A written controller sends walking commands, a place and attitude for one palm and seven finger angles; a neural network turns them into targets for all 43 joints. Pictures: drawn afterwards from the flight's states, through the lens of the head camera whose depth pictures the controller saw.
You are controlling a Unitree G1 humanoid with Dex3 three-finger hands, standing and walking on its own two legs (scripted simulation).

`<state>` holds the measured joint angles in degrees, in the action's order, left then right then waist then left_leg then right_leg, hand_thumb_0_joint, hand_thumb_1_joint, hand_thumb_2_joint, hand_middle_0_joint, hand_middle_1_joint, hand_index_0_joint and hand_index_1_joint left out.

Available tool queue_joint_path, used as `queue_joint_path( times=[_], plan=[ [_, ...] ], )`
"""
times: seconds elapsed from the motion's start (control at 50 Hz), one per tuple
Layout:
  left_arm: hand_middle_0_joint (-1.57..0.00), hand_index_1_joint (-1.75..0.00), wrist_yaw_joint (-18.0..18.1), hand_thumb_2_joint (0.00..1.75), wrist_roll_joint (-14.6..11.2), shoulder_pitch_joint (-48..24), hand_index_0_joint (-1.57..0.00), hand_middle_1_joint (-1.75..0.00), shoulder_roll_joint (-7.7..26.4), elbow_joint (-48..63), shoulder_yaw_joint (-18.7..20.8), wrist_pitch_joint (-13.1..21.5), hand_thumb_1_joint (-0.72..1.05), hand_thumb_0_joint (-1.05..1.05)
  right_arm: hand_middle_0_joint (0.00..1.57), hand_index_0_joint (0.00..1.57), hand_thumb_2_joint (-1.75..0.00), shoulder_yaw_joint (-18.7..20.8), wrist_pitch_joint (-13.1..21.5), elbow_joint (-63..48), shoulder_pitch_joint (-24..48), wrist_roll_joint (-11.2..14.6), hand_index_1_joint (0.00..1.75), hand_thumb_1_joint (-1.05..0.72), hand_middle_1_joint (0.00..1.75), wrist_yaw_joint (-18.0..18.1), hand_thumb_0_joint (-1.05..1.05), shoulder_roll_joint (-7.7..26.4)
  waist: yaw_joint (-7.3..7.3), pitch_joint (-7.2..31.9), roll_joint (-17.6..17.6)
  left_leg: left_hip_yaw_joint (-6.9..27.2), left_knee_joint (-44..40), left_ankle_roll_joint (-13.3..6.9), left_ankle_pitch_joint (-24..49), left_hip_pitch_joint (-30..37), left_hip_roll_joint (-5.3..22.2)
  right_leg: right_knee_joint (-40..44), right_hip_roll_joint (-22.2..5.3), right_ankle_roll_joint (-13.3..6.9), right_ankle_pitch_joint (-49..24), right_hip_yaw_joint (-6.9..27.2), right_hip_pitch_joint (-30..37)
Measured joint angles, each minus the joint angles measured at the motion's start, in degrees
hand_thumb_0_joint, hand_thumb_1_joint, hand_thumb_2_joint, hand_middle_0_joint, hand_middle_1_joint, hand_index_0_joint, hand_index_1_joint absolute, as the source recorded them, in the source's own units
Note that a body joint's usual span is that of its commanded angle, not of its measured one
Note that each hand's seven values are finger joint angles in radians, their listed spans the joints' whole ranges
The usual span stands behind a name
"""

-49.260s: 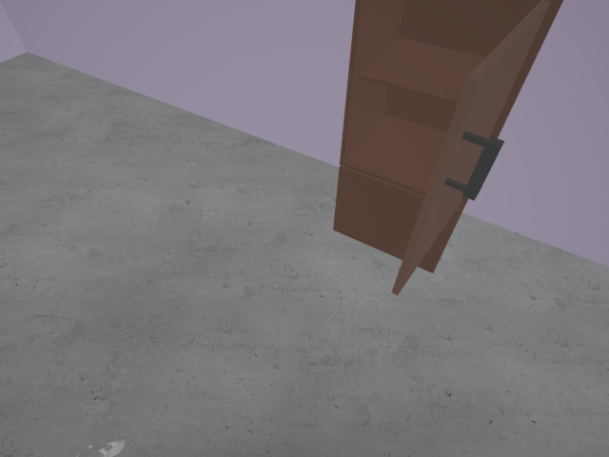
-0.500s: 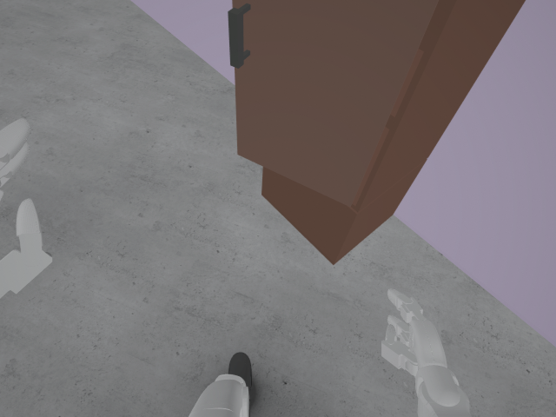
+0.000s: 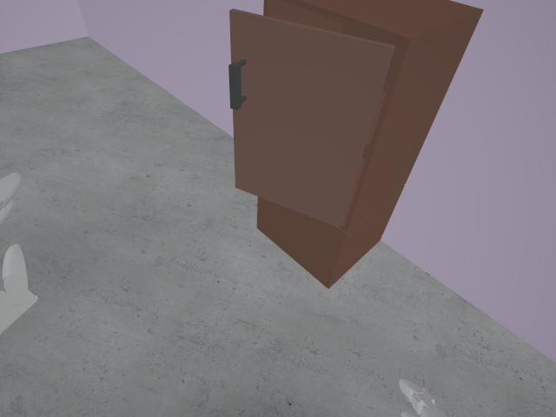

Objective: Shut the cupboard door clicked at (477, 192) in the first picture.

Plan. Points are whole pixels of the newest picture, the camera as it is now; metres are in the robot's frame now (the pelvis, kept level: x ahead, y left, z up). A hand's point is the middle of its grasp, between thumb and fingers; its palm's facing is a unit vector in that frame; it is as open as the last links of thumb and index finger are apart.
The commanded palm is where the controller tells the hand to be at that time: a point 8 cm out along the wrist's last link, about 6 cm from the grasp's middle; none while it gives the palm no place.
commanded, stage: stop stepping back and stand still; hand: left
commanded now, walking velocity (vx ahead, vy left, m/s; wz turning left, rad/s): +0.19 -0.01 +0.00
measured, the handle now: (239, 84) +0.92 +0.10 +0.05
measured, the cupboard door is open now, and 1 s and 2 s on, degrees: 20 20 20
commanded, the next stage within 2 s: let the arm hang, fingers relaxed in 0.38 s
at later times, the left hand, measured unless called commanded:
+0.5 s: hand out of the picture +0.19 +0.30 +0.17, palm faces +0.45 -0.76 -0.47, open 7.4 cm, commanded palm none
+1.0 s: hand out of the picture -0.06 +0.23 -0.17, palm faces +0.05 -0.98 -0.19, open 7.2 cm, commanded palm none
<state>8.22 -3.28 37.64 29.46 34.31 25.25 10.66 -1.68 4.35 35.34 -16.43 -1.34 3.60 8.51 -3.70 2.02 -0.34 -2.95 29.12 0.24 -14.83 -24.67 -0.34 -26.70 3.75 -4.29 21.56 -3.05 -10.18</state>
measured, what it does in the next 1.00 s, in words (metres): steps on the spot: left foot, then right foot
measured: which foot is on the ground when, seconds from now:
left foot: down 0.00-0.00, up 0.02-0.14, down 0.16-1.00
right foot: down 0.00-0.20, up 0.22-0.28, down 0.30-1.00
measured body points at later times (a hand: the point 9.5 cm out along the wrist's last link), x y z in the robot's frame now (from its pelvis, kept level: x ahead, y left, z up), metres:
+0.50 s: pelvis +0.00 +0.03 -0.01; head -0.01 +0.03 +0.44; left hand +0.16 +0.33 +0.19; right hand +0.16 -0.20 -0.10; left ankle +0.09 +0.13 -0.74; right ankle -0.01 -0.07 -0.74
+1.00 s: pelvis +0.01 +0.05 +0.00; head +0.04 +0.06 +0.45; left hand -0.06 +0.28 -0.16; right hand +0.00 -0.20 -0.14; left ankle +0.08 +0.13 -0.74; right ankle -0.01 -0.07 -0.74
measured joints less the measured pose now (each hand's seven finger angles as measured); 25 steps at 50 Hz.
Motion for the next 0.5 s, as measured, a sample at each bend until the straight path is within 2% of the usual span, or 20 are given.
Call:
queue_joint_path(
  times=[0.06,0.08,0.12,0.16,0.18,0.22,0.28,0.36,0.4,0.44,0.48,0.5],
  plan=[
    [-0.22,-0.3,1.0,0.9,0.1,-0.9,-0.22,-0.31,0.2,-2.2,1.1,-0.2,0.88,0.01,0.2,0.21,-0.9,0.3,-2.0,1.5,-0.1,0.3,0.3,-0.9,0.3,0.0,0.02,0.9,2.81,1.2,0.0,0.3,13.2,0.5,-4.4,-2.9,0.1,-1.3,-1.2,-0.3,-4.7,0.7,-0.2],
    [-0.22,-0.3,1.4,0.9,0.3,-2.3,-0.22,-0.31,-0.8,-3.8,0.9,-0.1,0.88,0.01,0.2,0.21,-0.9,0.3,-2.4,2.2,-0.4,0.4,0.3,-0.9,0.3,0.0,0.02,1.5,3.6,1.8,0.0,0.6,15.2,0.3,-5.5,-2.8,0.4,-2.2,-1.6,0.4,-4.6,1.0,-0.1],
    [-0.21,-0.3,2.3,0.9,1.0,-6.0,-0.22,-0.31,-3.7,-7.5,-0.2,-0.7,0.88,0.01,0.2,0.21,-0.9,0.6,-2.8,3.2,-1.2,0.5,0.3,-0.9,0.3,0.2,0.02,2.6,4.3,2.8,0.0,0.6,13.2,-0.3,-5.8,-0.3,1.6,-4.2,-2.5,2.0,-2.5,0.7,0.0],
    [-0.21,-0.3,3.0,0.9,1.4,-10.4,-0.22,-0.31,-6.8,-10.1,-1.9,-1.8,0.88,0.01,0.2,0.21,-0.9,1.0,-2.5,3.4,-1.8,0.9,0.3,-0.9,0.3,0.9,0.02,4.1,4.02,3.0,0.8,1.1,8.1,-0.9,-5.2,2.8,2.7,-7.5,-3.2,3.1,-0.3,-0.7,-0.4],
    [-0.21,-0.3,3.1,0.9,1.5,-12.5,-0.22,-0.31,-8.2,-10.9,-2.6,-2.3,0.89,0.01,0.2,0.21,-0.9,1.3,-2.2,3.6,-1.4,1.0,0.3,-0.9,0.3,1.3,0.02,4.7,3.81,2.3,0.8,1.0,7.8,-1.2,-0.4,2.7,2.4,-9.6,-3.8,3.5,0.9,-1.2,-0.8],
    [-0.21,-0.3,3.0,0.9,1.4,-14.0,-0.21,-0.31,-9.8,-11.7,-3.0,-2.6,0.89,0.01,0.2,0.21,-0.9,1.4,-1.7,4.1,0.5,1.2,0.3,-0.9,0.3,1.7,0.02,4.5,3.52,0.7,-0.2,0.2,8.7,-2.2,3.6,2.6,1.6,-12.9,-3.8,3.7,3.0,0.8,-1.8],
    [-0.2,-0.3,2.0,0.9,1.4,-12.4,-0.21,-0.3,-8.9,-10.8,-2.4,-2.7,0.89,0.01,0.2,0.2,-0.9,1.0,-0.7,3.0,2.5,0.7,0.3,-0.91,0.3,1.6,0.02,2.3,2.33,-0.4,-1.9,-0.7,5.9,-2.5,4.2,3.4,0.8,-13.9,-2.7,3.4,3.6,2.4,-3.3],
    [-0.21,-0.3,0.9,0.9,1.3,-8.2,-0.21,-0.31,-6.4,-6.1,-1.8,-1.3,0.89,0.02,0.2,0.2,-0.9,0.2,0.7,0.3,2.6,0.6,0.3,-0.91,0.3,0.3,0.02,0.4,1.33,-1.3,-1.0,0.4,2.0,-1.6,5.8,3.6,1.3,-5.6,-1.2,2.3,-2.6,1.0,-1.5],
    [-0.21,-0.3,0.7,0.9,1.1,-5.7,-0.21,-0.31,-5.0,-4.1,-1.1,-0.5,0.89,0.01,0.2,0.2,-0.9,-0.1,0.4,-0.3,2.3,0.7,0.3,-0.9,0.3,-0.2,0.02,0.0,1.72,-0.9,-0.6,0.6,2.0,-0.9,2.9,2.9,1.6,-3.0,-0.9,1.8,-4.6,0.8,-1.2],
    [-0.21,-0.3,0.9,0.9,0.9,-4.1,-0.21,-0.31,-4.4,-3.3,-0.6,0.0,0.89,0.01,0.2,0.2,-0.9,-0.2,-0.2,-0.3,2.1,0.8,0.3,-0.9,0.3,-0.4,0.02,0.4,2.71,-0.4,0.2,0.6,2.7,-0.3,1.1,2.3,2.0,-1.8,-0.5,1.7,-5.2,1.0,-1.2],
    [-0.21,-0.3,1.3,0.9,0.7,-4.1,-0.22,-0.31,-4.8,-4.1,-0.8,0.0,0.89,0.01,0.2,0.21,-0.9,0.0,-0.6,0.3,2.0,1.1,0.3,-0.9,0.3,-0.4,0.02,1.4,3.6,-0.3,1.4,0.8,2.8,-0.5,3.1,2.4,2.3,-1.7,0.0,1.9,-5.1,1.2,-0.9],
    [-0.21,-0.3,0.6,0.9,1.7,-5.7,-0.21,-0.31,-5.0,-7.4,-2.2,0.5,0.89,0.01,0.2,0.21,-0.9,0.5,0.5,1.7,2.2,1.2,0.3,-0.9,0.3,-1.3,0.01,2.5,4.01,0.0,2.4,1.2,3.7,-0.8,7.1,1.8,2.4,-2.6,0.1,2.2,-4.6,0.9,-1.3]
  ],
)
